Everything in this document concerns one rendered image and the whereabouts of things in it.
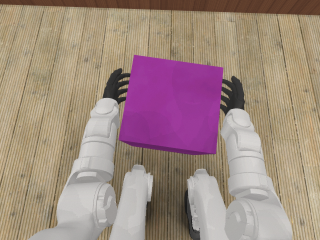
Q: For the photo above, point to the left robot upper arm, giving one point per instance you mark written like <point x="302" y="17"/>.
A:
<point x="84" y="211"/>

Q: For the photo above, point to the robot right foot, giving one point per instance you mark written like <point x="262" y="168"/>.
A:
<point x="194" y="233"/>

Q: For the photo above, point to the robot left forearm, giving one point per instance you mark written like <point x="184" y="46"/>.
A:
<point x="95" y="160"/>

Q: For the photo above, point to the robot left hand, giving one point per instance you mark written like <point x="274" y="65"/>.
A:
<point x="112" y="86"/>

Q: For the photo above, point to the robot right forearm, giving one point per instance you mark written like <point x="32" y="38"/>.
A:
<point x="248" y="177"/>

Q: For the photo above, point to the robot right hand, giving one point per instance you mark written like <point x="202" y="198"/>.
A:
<point x="236" y="95"/>

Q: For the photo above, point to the carton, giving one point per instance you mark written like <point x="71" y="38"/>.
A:
<point x="172" y="106"/>

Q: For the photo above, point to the right robot thigh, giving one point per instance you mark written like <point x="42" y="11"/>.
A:
<point x="205" y="196"/>

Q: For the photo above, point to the right robot upper arm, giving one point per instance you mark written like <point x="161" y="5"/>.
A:
<point x="248" y="219"/>

